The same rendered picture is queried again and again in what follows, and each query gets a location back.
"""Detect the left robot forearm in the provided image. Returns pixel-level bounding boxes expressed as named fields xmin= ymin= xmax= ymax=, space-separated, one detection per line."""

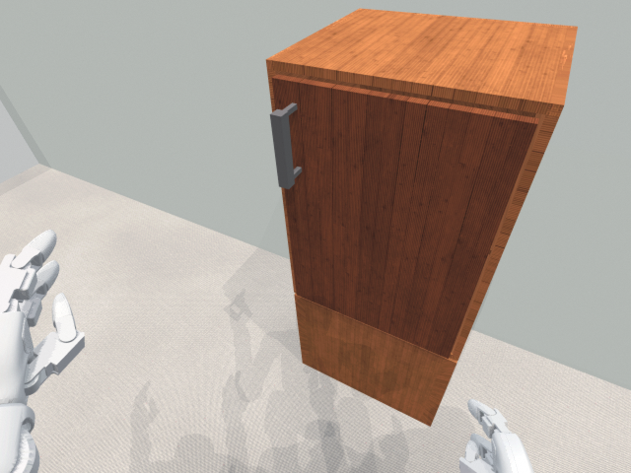
xmin=0 ymin=403 xmax=39 ymax=473

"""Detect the right robot hand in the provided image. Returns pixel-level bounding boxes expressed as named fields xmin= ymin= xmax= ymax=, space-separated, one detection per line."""
xmin=459 ymin=399 xmax=534 ymax=473

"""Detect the left robot hand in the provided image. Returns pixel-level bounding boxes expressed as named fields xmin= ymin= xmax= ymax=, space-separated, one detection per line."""
xmin=0 ymin=230 xmax=85 ymax=405

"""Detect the handle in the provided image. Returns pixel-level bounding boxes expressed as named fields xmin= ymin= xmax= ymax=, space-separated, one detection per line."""
xmin=270 ymin=103 xmax=302 ymax=189

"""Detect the cupboard door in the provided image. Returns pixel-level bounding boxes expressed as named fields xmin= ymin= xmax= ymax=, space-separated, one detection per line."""
xmin=272 ymin=74 xmax=539 ymax=359

